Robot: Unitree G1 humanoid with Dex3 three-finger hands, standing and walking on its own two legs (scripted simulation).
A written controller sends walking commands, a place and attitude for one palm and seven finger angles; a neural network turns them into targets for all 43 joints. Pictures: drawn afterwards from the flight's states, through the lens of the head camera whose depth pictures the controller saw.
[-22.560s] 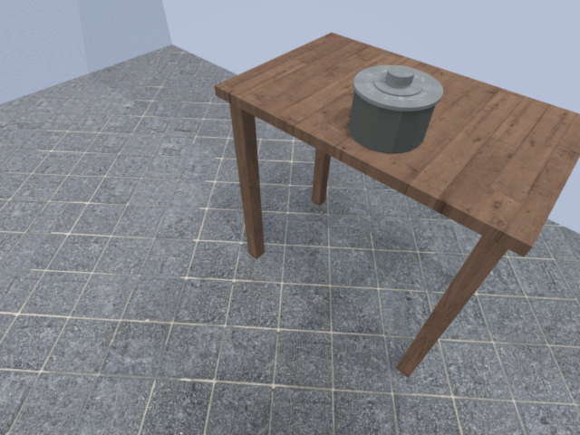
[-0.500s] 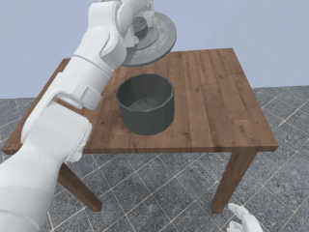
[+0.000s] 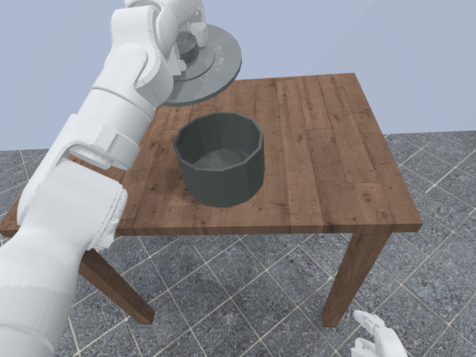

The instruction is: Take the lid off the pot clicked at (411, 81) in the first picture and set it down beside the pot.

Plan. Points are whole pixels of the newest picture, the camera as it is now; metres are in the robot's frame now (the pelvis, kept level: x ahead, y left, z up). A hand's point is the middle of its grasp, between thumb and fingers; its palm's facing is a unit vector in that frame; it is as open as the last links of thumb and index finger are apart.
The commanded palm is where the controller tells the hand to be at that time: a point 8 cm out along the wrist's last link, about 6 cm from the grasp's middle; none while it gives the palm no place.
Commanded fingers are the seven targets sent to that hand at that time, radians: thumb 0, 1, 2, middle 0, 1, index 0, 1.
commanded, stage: move the lid sideways beside the pot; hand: left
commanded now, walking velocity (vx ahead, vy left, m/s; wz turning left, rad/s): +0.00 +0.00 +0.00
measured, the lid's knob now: (180, 48) +0.50 +0.08 +0.29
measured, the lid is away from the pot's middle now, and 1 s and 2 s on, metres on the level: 0.04 0.15 0.24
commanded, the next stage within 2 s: lower the lid onto the table in 1.78 s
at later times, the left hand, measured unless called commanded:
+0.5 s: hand (130, 58) +0.46 +0.15 +0.29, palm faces -0.10 -0.02 -1.00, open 8.3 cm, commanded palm +0.44 +0.15 +0.37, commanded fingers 0.00 0.37 1.32 -0.93 -0.73 -0.94 -0.77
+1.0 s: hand (97, 61) +0.46 +0.19 +0.30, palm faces -0.09 +0.00 -1.00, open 8.3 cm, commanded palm +0.43 +0.20 +0.37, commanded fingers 0.00 0.37 1.32 -0.93 -0.73 -0.94 -0.77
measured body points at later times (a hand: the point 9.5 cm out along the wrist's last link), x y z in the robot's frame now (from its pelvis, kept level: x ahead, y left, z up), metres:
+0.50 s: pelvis +0.00 +0.01 +0.00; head +0.02 -0.02 +0.45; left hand +0.46 +0.15 +0.35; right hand +0.16 -0.23 -0.12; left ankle -0.01 +0.09 -0.74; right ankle +0.01 -0.11 -0.74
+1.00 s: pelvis +0.00 +0.02 +0.00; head +0.02 -0.01 +0.45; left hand +0.46 +0.19 +0.35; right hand +0.15 -0.22 -0.12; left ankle -0.01 +0.09 -0.74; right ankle +0.01 -0.11 -0.74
